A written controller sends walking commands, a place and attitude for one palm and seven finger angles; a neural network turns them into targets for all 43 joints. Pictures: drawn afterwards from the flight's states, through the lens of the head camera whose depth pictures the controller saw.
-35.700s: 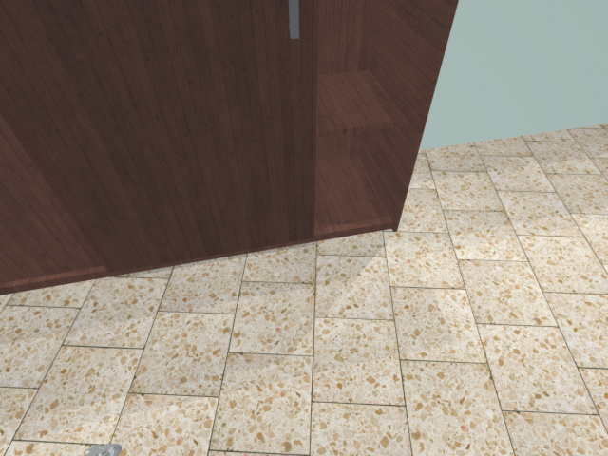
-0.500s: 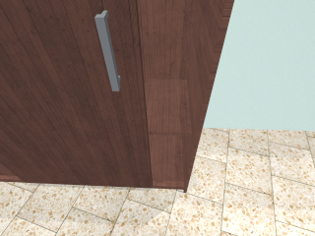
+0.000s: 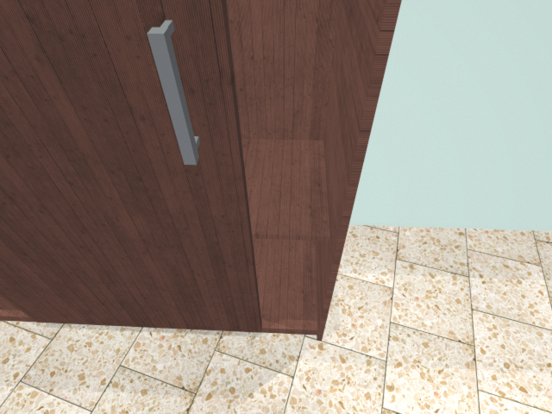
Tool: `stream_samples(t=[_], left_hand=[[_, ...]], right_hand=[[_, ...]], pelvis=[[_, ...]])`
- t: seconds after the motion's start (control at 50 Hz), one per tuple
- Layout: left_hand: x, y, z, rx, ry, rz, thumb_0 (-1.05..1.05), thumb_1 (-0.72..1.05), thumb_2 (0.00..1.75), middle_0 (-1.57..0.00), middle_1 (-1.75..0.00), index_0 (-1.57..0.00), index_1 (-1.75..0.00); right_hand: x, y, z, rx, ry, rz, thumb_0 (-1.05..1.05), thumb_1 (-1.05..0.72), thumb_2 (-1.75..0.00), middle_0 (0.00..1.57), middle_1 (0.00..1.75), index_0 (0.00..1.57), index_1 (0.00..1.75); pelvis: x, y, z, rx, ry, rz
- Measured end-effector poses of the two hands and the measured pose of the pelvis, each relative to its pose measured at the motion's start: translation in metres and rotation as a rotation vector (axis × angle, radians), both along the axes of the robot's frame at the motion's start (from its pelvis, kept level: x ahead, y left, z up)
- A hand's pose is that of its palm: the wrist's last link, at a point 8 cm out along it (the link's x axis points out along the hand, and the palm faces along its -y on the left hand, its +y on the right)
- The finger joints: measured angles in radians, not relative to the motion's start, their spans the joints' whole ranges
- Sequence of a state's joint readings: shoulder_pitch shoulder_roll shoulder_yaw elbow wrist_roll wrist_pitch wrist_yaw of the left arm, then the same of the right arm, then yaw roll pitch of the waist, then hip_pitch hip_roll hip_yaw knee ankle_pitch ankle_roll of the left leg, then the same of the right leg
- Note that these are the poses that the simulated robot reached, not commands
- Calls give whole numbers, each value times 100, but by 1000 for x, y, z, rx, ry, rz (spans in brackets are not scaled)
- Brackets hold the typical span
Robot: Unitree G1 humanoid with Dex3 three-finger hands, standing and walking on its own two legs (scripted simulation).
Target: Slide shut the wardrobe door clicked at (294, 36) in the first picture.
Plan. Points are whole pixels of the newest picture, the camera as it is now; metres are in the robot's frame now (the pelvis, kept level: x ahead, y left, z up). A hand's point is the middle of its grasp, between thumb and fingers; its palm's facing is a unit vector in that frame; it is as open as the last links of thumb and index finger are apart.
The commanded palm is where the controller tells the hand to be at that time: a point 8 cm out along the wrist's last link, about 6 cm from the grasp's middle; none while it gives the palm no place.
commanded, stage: look again from close up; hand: left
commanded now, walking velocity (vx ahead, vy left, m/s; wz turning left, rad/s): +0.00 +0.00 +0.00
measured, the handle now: (180, 99) +0.49 +0.17 +0.22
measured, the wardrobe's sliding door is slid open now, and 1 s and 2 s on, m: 0.20 0.20 0.20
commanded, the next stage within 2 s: raise the hand with hooked fingers in 0.66 s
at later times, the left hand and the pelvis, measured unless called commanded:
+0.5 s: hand out of the picture +0.00 +0.16 -0.17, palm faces +0.04 -0.98 -0.20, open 7.3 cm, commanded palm none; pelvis +0.01 -0.01 +0.00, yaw +0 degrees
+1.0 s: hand (154, 344) +0.20 +0.18 +0.03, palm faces +0.14 -0.99 -0.04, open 7.6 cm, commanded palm +0.12 +0.23 -0.02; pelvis -0.02 +0.00 -0.02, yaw +3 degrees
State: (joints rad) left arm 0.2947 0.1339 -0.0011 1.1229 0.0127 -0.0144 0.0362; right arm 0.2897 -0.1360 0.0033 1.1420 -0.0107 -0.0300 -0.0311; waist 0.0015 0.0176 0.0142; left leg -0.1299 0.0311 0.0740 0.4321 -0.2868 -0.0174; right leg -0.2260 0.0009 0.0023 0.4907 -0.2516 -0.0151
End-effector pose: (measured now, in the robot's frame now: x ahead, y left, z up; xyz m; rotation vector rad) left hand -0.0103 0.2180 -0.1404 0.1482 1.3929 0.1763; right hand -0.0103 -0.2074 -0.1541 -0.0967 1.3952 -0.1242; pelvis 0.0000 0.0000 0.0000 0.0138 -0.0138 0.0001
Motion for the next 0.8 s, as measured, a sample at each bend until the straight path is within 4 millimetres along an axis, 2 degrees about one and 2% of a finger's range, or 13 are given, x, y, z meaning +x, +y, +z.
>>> stream_samples(t=[0.24,0.66,0.78,0.8], left_hand=[[-1,-8,-2,-15,8,9,1,92,90,-20,-30,-20,-30],[8,-6,0,0,-3,1,1,92,90,-20,-30,-20,-30],[6,-8,-1,2,-1,1,1,92,90,-20,-30,-20,-30],[13,-4,4,9,-39,43,1,93,89,-21,-30,-21,-30]], right_hand=[[9,-14,4,-31,-7,9,0,-91,-90,20,30,19,30],[-9,-6,3,-3,43,-10,0,-91,-90,20,30,20,30],[-10,-7,2,-2,51,-11,0,-91,-90,20,30,20,30],[-6,-9,3,-9,19,-14,0,-91,-90,20,30,20,30]], pelvis=[[4,-5,1,-3,1,4],[7,-9,1,-3,3,1],[6,-9,0,-8,7,2],[4,-8,-1,-11,6,2]])
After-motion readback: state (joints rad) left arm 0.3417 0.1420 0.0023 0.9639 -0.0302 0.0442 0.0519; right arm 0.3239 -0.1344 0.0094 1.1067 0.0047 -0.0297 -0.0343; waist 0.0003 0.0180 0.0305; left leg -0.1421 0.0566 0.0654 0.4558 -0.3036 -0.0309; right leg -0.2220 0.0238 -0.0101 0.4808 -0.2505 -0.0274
